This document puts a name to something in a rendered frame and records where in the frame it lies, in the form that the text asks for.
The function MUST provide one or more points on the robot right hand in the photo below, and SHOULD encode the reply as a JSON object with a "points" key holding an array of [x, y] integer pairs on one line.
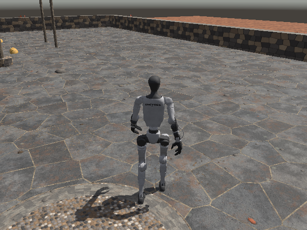
{"points": [[179, 144]]}

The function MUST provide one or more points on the left robot forearm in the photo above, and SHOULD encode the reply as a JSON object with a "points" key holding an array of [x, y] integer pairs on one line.
{"points": [[133, 123]]}

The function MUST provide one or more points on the right robot upper arm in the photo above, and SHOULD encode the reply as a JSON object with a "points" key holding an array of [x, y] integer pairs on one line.
{"points": [[170, 109]]}

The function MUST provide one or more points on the robot left thigh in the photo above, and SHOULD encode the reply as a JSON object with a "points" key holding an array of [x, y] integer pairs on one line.
{"points": [[141, 145]]}

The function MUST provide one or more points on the robot left hand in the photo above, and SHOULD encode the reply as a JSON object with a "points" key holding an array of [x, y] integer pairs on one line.
{"points": [[134, 131]]}

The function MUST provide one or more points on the left robot upper arm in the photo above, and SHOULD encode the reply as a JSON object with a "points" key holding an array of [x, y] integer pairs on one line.
{"points": [[136, 108]]}

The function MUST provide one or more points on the right robot forearm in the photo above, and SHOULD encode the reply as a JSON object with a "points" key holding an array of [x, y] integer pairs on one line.
{"points": [[175, 131]]}

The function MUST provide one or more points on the right robot foot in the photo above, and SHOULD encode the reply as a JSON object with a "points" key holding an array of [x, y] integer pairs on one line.
{"points": [[162, 188]]}

